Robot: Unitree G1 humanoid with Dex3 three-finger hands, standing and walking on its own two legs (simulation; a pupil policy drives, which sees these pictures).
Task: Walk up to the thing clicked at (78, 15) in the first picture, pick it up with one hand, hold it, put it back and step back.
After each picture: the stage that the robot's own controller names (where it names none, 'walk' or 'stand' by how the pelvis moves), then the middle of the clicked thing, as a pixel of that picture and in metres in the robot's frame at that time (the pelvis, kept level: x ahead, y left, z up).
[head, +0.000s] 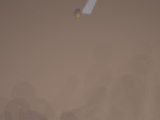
stand; (77, 13) +1.95 +0.03 -0.72
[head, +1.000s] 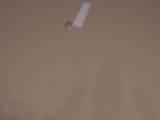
walk; (69, 26) +1.80 +0.08 -0.72
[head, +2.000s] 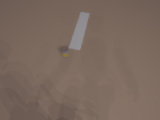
walk; (64, 51) +1.16 +0.09 -0.71
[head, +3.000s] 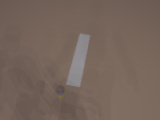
walk; (60, 92) +0.71 +0.14 -0.71
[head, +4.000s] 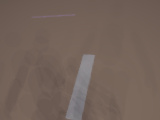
walk; out of the picture +0.44 +0.24 -0.69
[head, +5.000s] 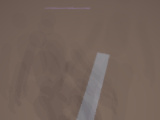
stand; out of the picture +0.37 +0.15 -0.70
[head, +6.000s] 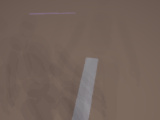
stand; out of the picture +0.33 +0.15 -0.72
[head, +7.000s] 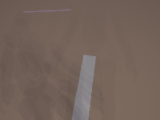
stand; out of the picture +0.30 +0.15 -0.71
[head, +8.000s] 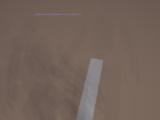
stand; out of the picture +0.34 +0.12 -0.72
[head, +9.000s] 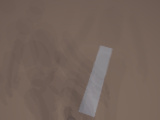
stand; out of the picture +0.39 +0.06 -0.70
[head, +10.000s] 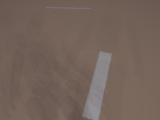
stand; out of the picture +0.41 +0.07 -0.72
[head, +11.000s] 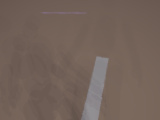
stand; out of the picture +0.37 +0.08 -0.73
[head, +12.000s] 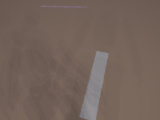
stand; out of the picture +0.39 +0.08 -0.72
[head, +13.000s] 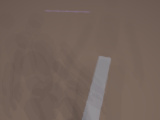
stand; out of the picture +0.37 +0.07 -0.73
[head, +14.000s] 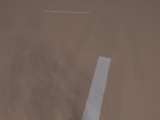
stand; out of the picture +0.38 +0.07 -0.73
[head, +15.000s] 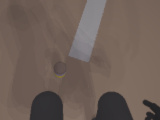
go down; (59, 70) +0.45 +0.08 -0.42
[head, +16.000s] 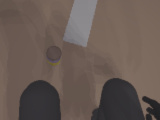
go down; (53, 56) +0.47 +0.11 -0.31
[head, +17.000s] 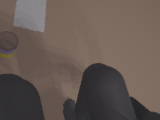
close in; (6, 46) +0.47 +0.16 -0.22
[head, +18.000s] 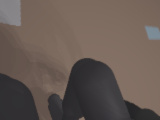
close; out of the picture +0.47 +0.17 -0.22
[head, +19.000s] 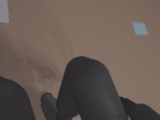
close; out of the picture +0.47 +0.18 -0.22
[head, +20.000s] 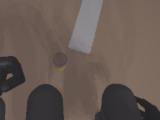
lift; (59, 62) +0.48 +0.10 -0.35
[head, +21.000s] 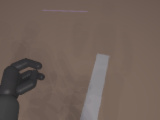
close; out of the picture +0.41 +0.05 -0.67
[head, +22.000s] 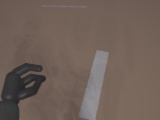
hold; out of the picture +0.40 +0.07 -0.68
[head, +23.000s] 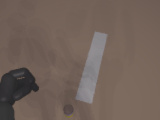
crouch; (68, 111) +0.42 +0.07 -0.64
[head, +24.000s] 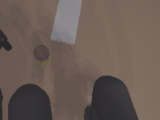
lower; (42, 56) +0.49 +0.11 -0.31
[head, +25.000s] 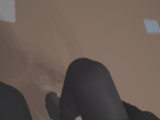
lower; out of the picture +0.48 +0.17 -0.23
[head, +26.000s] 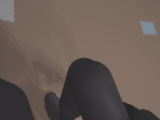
lower; out of the picture +0.48 +0.18 -0.23
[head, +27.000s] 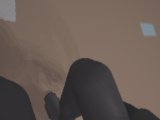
lower; out of the picture +0.48 +0.18 -0.23
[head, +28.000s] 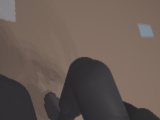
lower; out of the picture +0.48 +0.17 -0.23
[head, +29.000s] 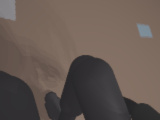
lower; out of the picture +0.48 +0.17 -0.22
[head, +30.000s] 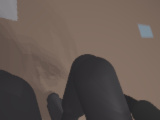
open; out of the picture +0.47 +0.16 -0.20
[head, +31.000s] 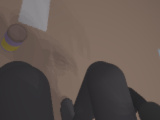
stand; (13, 39) +0.49 +0.14 -0.22
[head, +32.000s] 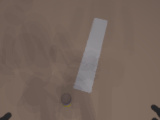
stand; (66, 100) +0.44 +0.07 -0.57
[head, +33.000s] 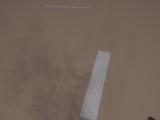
stand; out of the picture +0.41 +0.07 -0.67
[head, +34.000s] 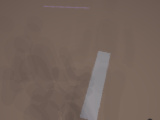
stand; out of the picture +0.41 +0.06 -0.67
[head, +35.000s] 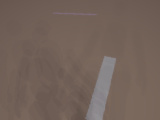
stand; out of the picture +0.43 +0.05 -0.72
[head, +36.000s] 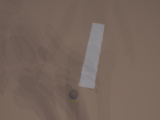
walk; (73, 96) +0.51 +0.04 -0.70
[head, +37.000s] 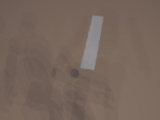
walk; (75, 75) +0.75 +0.11 -0.70
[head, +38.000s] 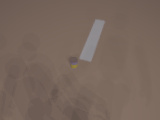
stand; (74, 63) +1.01 +0.07 -0.70
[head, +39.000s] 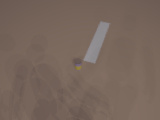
stand; (78, 64) +1.03 +0.05 -0.72
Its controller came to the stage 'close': yes
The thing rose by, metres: 0.00
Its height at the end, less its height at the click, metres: +0.00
